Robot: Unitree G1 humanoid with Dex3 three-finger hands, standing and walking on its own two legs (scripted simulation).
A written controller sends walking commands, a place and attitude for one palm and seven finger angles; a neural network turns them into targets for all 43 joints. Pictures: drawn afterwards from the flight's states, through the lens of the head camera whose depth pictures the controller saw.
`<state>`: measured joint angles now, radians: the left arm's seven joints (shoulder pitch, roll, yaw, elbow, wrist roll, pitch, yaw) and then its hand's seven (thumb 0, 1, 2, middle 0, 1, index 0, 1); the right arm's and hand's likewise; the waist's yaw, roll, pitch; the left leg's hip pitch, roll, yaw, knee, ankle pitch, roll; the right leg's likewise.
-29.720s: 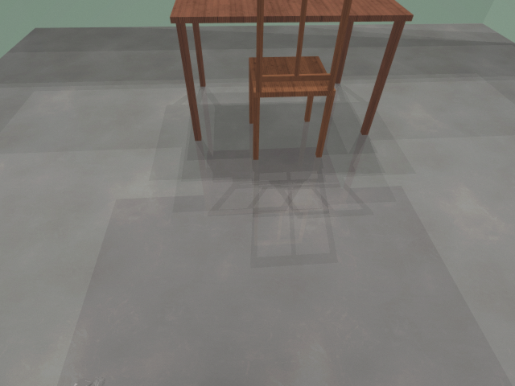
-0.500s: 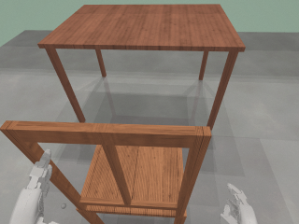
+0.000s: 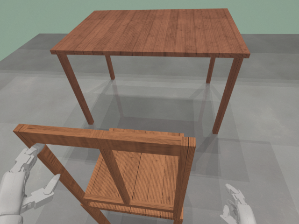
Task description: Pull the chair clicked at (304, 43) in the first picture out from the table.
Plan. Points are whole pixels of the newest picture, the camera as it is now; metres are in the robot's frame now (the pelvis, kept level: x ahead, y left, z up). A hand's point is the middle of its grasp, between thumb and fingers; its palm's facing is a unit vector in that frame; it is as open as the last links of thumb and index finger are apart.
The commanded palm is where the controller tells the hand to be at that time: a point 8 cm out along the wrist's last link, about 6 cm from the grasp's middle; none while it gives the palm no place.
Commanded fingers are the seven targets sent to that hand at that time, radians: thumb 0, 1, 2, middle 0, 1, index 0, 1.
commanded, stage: draw the hand back to the body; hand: left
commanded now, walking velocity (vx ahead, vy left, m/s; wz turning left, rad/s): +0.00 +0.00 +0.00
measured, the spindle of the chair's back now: (118, 180) +0.25 +0.14 -0.05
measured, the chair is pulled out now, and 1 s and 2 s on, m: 0.58 0.57 0.58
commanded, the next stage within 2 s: step back with the hand held close in 0.44 s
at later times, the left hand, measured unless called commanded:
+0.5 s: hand (40, 184) +0.16 +0.27 +0.10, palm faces +0.37 -0.78 -0.50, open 6.3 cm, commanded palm +0.14 +0.31 +0.18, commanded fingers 0.00 0.90 0.90 -0.20 -0.30 -0.20 -0.30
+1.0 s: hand (34, 185) +0.16 +0.28 +0.10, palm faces +0.23 -0.79 -0.56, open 6.7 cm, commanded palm +0.11 +0.32 +0.18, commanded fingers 0.00 0.90 0.90 -0.20 -0.30 -0.20 -0.30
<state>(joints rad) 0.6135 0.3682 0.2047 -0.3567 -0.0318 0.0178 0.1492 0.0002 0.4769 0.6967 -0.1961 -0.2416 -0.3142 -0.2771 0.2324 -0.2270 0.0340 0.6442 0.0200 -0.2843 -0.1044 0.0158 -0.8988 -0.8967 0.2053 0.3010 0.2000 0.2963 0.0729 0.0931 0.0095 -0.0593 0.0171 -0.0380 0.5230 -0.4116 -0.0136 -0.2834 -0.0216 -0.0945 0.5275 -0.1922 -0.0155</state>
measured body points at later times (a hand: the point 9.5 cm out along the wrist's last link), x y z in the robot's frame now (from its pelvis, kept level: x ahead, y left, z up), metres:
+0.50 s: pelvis +0.00 +0.00 +0.01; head +0.00 -0.02 +0.45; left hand +0.14 +0.31 +0.13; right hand +0.21 -0.20 -0.08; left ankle -0.08 +0.13 -0.73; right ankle +0.06 -0.11 -0.73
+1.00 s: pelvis -0.03 +0.02 +0.00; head +0.01 +0.02 +0.45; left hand +0.14 +0.32 +0.13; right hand +0.14 -0.22 -0.08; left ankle -0.08 +0.13 -0.73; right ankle +0.06 -0.11 -0.73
